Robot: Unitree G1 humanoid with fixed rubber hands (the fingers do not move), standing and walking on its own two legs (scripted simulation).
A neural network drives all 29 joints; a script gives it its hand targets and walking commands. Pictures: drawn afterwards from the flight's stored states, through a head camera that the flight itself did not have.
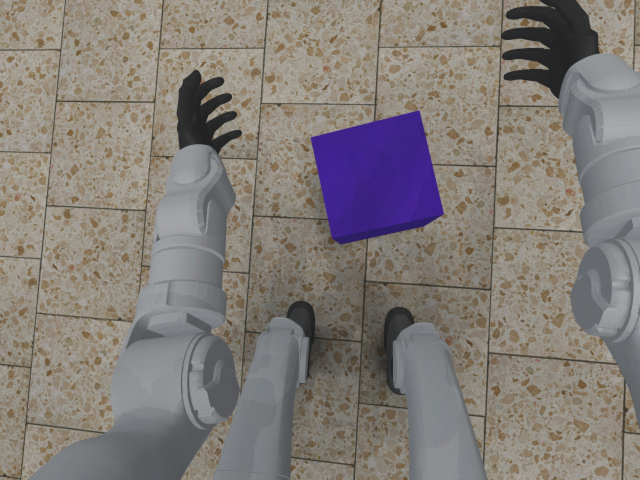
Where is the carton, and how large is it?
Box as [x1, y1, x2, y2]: [311, 110, 443, 243]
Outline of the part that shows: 419,110 311,137 332,238 339,243 423,226 443,213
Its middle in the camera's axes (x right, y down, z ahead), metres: +0.12 -0.12 +0.85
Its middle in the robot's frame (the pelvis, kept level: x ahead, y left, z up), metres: +0.51 -0.02 -0.52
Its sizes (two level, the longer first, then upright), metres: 0.210 0.200 0.250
